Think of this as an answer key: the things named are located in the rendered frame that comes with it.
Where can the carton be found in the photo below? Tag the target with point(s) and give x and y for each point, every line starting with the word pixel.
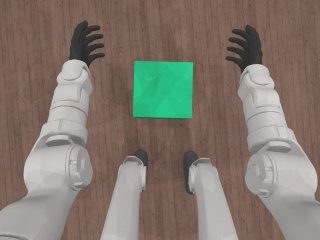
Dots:
pixel 162 90

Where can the right robot shin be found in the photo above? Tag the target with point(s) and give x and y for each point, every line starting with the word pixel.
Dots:
pixel 203 161

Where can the robot right forearm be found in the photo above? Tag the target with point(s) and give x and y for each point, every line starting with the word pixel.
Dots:
pixel 264 116

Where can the robot left hand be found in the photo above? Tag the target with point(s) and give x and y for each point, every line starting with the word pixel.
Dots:
pixel 79 49

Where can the robot right hand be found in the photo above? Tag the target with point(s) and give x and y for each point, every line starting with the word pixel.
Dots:
pixel 252 53

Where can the robot left forearm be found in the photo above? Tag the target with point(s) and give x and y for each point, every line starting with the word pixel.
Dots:
pixel 69 109

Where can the robot right upper arm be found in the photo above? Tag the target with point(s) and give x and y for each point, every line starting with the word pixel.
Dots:
pixel 286 183

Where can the robot left upper arm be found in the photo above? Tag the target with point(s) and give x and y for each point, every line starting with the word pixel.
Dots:
pixel 54 176

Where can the left robot thigh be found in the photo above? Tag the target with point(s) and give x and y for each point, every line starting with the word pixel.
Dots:
pixel 122 220

